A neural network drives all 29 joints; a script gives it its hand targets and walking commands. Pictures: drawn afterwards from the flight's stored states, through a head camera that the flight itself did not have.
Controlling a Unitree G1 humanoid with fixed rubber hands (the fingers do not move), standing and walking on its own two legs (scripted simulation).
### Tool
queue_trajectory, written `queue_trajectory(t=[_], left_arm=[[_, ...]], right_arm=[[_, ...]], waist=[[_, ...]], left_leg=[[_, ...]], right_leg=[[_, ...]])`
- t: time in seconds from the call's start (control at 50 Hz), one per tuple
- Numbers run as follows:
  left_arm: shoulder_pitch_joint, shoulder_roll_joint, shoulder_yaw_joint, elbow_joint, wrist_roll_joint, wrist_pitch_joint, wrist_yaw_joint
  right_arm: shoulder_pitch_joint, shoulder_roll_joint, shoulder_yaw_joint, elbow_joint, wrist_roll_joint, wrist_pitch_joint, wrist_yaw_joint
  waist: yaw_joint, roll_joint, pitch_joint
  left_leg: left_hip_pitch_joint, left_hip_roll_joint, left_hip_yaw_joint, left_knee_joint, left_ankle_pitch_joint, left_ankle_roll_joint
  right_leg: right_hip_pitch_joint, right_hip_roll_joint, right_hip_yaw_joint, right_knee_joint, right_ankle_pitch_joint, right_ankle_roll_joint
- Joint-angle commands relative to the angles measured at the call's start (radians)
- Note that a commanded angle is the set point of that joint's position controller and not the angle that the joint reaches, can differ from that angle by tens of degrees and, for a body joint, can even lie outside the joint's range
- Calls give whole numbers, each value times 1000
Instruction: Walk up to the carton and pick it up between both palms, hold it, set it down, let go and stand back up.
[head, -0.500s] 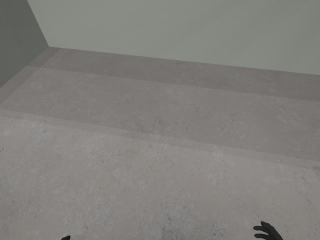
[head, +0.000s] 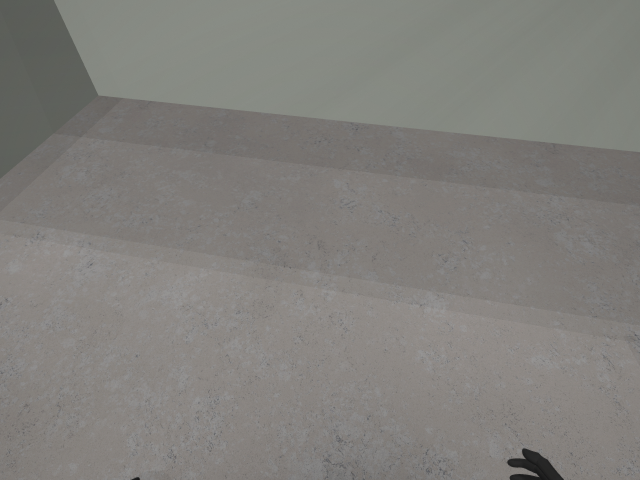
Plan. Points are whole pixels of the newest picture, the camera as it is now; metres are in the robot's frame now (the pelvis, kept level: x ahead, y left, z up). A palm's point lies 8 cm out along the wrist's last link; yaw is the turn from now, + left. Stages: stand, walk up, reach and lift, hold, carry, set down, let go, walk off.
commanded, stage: walk up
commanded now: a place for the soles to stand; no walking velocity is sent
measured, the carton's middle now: out of the picture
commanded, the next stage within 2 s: none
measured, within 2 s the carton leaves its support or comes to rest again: neither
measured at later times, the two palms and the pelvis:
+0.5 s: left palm out of the picture +0.14 +0.18 -0.08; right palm out of the picture +0.02 -0.45 -0.10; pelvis -0.02 -0.11 -0.01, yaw -17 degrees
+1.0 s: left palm (310, 409) +0.24 +0.03 -0.10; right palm out of the picture -0.11 -0.51 -0.06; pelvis -0.02 -0.17 +0.00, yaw -33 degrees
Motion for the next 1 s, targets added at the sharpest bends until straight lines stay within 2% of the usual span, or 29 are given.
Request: queue_trajectory(t=[0.0,0.02,0.04,0.06,0.08,0.14,0.24,0.28,0.32,0.34,0.36,0.38,0.4,0.42,0.48,0.52,0.6,0.62,0.66,0.68,0.7,0.72,0.74,0.76,0.8,0.82,0.86,0.92,0.98], left_arm=[[-41,266,63,-156,70,42,-78],[-52,241,68,-188,69,57,-95],[-49,207,64,-215,80,70,-104],[-54,227,73,-215,95,88,-108],[-43,255,84,-203,93,98,-116],[-4,256,98,-191,86,109,-144],[-18,222,87,-213,66,110,-160],[47,233,91,-189,63,100,-151],[156,264,108,-129,75,88,-135],[190,336,130,-112,83,86,-124],[175,416,150,-128,82,87,-116],[127,434,156,-162,74,93,-111],[75,450,164,-202,71,96,-112],[20,440,165,-220,66,101,-112],[2,360,136,-225,64,98,-119],[14,338,133,-232,56,93,-125],[-54,310,125,-275,63,100,-138],[-78,298,117,-288,61,102,-141],[-142,254,94,-317,52,99,-145],[-80,205,84,-304,52,99,-143],[14,207,95,-276,71,108,-136],[59,257,103,-254,87,115,-132],[87,287,106,-251,88,121,-133],[117,320,113,-239,83,123,-141],[124,341,115,-218,73,128,-163],[122,323,107,-216,71,126,-168],[114,286,86,-217,62,122,-171],[68,259,67,-225,55,111,-160],[28,280,73,-229,56,106,-151]], right_arm=[[-23,-379,-108,-30,-1,-27,-22],[37,-374,-116,-39,-1,-25,-38],[54,-408,-135,-46,-5,-26,-47],[27,-429,-146,-60,-5,-26,-52],[-9,-424,-151,-72,-5,-25,-56],[-71,-396,-152,-94,-15,-26,-63],[-79,-417,-156,-76,-20,-11,-50],[-105,-414,-151,-70,-17,-6,-39],[-131,-371,-131,-67,-15,5,-33],[-127,-327,-114,-82,-14,10,-26],[-145,-280,-91,-108,-10,11,-25],[-115,-288,-79,-109,-11,7,-29],[-109,-323,-89,-99,-7,2,-37],[-98,-345,-93,-84,-6,-4,-40],[-11,-334,-93,-64,4,-16,-42],[41,-337,-82,-57,-4,-24,-50],[22,-341,-77,-60,7,-42,-63],[34,-343,-78,-56,10,-47,-67],[108,-361,-89,-33,5,-57,-76],[103,-412,-111,-29,-7,-55,-78],[55,-457,-126,-51,-22,-50,-79],[-16,-450,-125,-71,-19,-47,-85],[-67,-464,-127,-86,-9,-46,-85],[-106,-440,-124,-91,-6,-49,-82],[-107,-403,-119,-97,-8,-49,-82],[-89,-405,-119,-102,-10,-46,-81],[-52,-421,-120,-97,-12,-36,-72],[29,-444,-127,-75,-15,-36,-47],[41,-468,-138,-71,-20,-41,-30]], waist=[[-31,-1,-50],[-54,43,-76],[-47,167,-70],[-38,164,-44],[-22,123,-24],[14,76,8],[13,162,5],[46,158,-53],[113,33,-80],[129,-140,-71],[122,-332,-45],[87,-338,-36],[94,-299,-19],[80,-277,32],[28,-205,-28],[32,-186,-116],[25,-202,-76],[14,-201,-59],[-43,-142,-77],[-35,62,-114],[-8,135,-159],[23,42,-115],[50,51,-77],[72,21,-55],[60,-2,-5],[47,38,23],[21,90,43],[-19,102,-30],[-38,116,-71]], left_leg=[[241,102,-38,-10,-24,60],[322,182,-124,-58,-11,100],[311,362,-208,-180,45,157],[227,485,-243,-243,68,212],[160,508,-217,-265,44,236],[61,443,-88,-255,-14,207],[116,334,60,-181,94,157],[106,295,115,-64,169,130],[-36,173,183,233,103,64],[-215,68,194,394,-204,12],[-435,-52,168,516,-473,-33],[-459,-33,58,564,-493,-35],[-414,-5,12,563,-473,-28],[-364,16,-21,546,-415,-24],[-278,-4,-13,410,-244,-21],[-256,-29,-1,343,-189,-18],[-104,-48,-20,114,-151,9],[-36,-49,-19,23,-121,15],[257,-17,-20,-253,25,32],[357,140,-207,-320,-50,49],[374,391,-394,-309,-139,93],[283,445,-390,-336,-166,123],[184,476,-370,-379,-241,152],[121,448,-279,-382,-246,135],[46,337,-125,-333,-191,50],[32,283,-72,-342,-164,-7],[69,225,-7,-345,-112,-53],[239,254,-4,-261,-25,40],[278,319,-1,-224,-85,135]], right_leg=[[-214,-26,214,-26,286,-117],[-321,-1,135,82,208,-92],[-364,10,59,230,-104,-46],[-368,-30,60,373,-230,-2],[-340,-57,53,474,-231,23],[-281,-96,63,504,-184,31],[-194,-106,-3,272,-171,14],[-66,-69,-35,131,-170,-10],[128,13,14,-66,-59,-62],[235,-39,180,-132,59,-131],[288,-157,448,-175,222,-205],[228,-186,564,-220,216,-257],[106,-224,626,-297,24,-295],[16,-195,605,-319,-136,-277],[92,-84,433,-189,118,-202],[177,-89,436,-163,192,-197],[20,-102,522,-204,1,-181],[-34,-94,521,-207,-25,-160],[-229,2,392,-139,-125,-52],[-330,90,288,91,-237,-32],[-382,120,194,358,-236,4],[-374,65,186,468,-212,27],[-356,24,168,519,-183,44],[-306,-11,152,543,-142,48],[-221,-30,122,522,-67,39],[-198,-18,89,477,-49,35],[-171,-11,36,389,-34,28],[-242,-36,19,315,-72,13],[-281,-80,9,299,-124,11]])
